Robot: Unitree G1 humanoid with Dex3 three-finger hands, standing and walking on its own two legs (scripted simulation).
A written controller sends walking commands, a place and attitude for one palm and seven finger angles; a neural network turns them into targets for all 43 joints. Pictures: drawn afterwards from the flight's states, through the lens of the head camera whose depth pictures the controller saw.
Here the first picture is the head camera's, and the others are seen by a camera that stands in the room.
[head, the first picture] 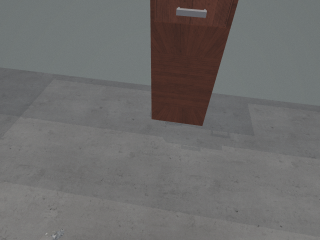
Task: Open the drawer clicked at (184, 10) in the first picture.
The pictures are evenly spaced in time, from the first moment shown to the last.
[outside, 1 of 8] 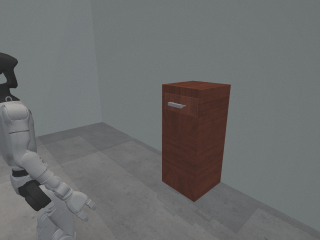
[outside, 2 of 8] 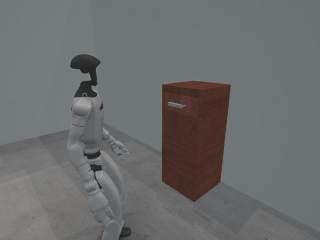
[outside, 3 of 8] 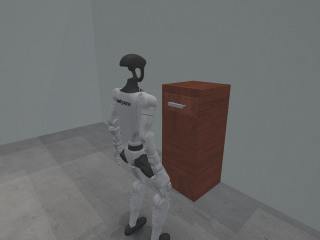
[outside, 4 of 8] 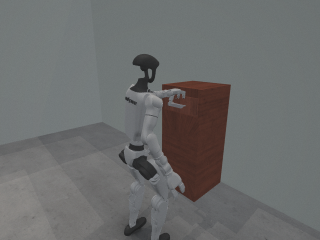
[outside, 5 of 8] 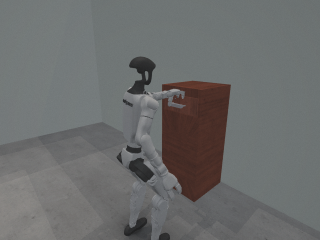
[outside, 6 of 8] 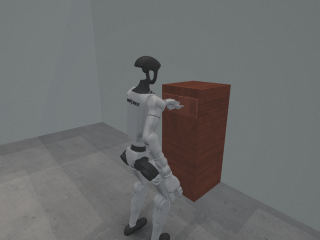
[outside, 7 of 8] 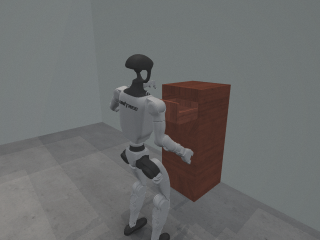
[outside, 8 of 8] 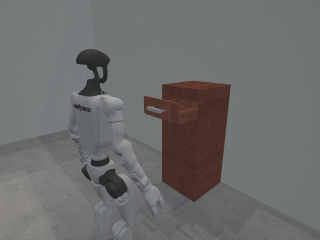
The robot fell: no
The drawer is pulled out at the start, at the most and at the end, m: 0.00 0.25 0.24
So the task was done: yes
